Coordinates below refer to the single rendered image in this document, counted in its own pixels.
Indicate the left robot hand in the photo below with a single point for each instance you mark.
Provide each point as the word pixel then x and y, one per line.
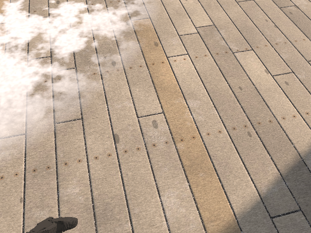
pixel 55 225

